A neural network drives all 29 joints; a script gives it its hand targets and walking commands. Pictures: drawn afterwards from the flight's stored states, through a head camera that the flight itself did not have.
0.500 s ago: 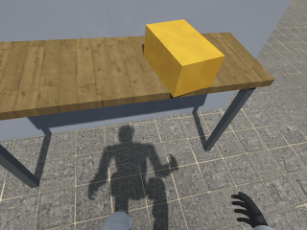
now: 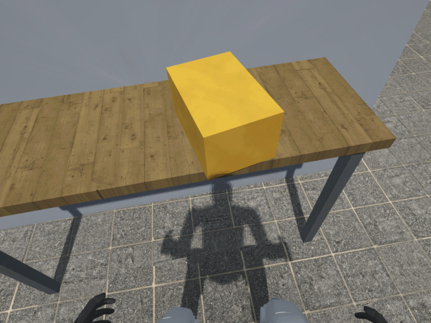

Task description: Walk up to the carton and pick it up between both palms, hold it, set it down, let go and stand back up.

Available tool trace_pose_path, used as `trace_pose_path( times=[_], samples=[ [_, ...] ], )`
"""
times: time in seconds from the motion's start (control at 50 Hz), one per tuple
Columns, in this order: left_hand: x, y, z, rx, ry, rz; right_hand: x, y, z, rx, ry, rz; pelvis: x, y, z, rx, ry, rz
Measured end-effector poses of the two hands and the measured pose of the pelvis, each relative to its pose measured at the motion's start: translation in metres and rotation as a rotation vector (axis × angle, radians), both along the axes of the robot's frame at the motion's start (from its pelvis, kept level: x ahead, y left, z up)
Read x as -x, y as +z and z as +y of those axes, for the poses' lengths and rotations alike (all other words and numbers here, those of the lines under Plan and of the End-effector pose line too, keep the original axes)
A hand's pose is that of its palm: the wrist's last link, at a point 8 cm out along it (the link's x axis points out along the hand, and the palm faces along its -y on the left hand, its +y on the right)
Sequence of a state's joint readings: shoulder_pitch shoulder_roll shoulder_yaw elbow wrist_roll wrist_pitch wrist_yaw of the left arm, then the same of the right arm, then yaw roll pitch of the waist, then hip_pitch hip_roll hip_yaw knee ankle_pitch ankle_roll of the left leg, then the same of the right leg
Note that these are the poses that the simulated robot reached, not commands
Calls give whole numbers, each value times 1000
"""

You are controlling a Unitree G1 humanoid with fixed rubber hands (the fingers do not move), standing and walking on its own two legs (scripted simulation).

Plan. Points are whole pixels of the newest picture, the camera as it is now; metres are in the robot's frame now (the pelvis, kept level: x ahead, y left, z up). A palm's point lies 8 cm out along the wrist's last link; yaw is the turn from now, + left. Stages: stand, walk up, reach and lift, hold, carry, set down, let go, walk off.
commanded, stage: walk up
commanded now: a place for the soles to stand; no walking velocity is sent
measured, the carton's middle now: (219, 111) +0.55 +0.00 +0.05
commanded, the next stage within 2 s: none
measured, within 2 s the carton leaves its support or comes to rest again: neither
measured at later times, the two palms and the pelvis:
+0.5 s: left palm out of the picture +0.09 +0.24 -0.09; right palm (355, 252) +0.24 -0.25 -0.05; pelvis +0.05 -0.03 +0.02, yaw +9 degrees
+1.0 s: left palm out of the picture +0.10 +0.27 -0.07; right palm (347, 248) +0.25 -0.24 -0.05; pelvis +0.07 -0.02 +0.03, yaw +14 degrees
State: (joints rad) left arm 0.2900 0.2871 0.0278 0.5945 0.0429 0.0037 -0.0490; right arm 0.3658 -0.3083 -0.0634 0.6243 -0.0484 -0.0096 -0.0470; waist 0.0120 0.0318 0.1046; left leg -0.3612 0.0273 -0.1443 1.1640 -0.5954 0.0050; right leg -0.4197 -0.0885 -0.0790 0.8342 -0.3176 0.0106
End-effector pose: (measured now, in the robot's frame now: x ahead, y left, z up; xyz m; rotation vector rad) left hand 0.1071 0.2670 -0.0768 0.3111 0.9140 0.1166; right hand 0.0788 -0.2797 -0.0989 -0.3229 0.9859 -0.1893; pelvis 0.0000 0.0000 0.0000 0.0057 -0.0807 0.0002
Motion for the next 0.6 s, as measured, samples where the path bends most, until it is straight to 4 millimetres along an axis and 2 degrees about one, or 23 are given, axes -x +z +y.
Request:
trace_pose_path(
  times=[0.14, 0.24, 0.32, 0.42, 0.5, 0.6],
  samples=[
    [47, 16, -6, -31, 160, 104, -90, 34, 0, -35, 132, -93, -25, 24, -23, -4, 48, 14],
    [62, 7, -14, -20, 197, 173, -126, 41, 3, -38, 196, -98, -36, 26, -29, 15, 86, 31],
    [55, -10, -15, 14, 213, 169, -142, 34, 18, -42, 233, -85, -43, 17, -28, 31, 126, 34],
    [31, -21, -20, 72, 216, 122, -152, 37, 33, -49, 245, -95, -48, 14, -25, 1, 154, 35],
    [14, -16, -25, 81, 202, 83, -163, 46, 28, -46, 222, -134, -54, 16, -26, 16, 159, 34],
    [0, 4, -19, 50, 202, 13, -172, 53, 28, -74, 225, -159, -62, 24, -26, 29, 177, 39]
  ],
)
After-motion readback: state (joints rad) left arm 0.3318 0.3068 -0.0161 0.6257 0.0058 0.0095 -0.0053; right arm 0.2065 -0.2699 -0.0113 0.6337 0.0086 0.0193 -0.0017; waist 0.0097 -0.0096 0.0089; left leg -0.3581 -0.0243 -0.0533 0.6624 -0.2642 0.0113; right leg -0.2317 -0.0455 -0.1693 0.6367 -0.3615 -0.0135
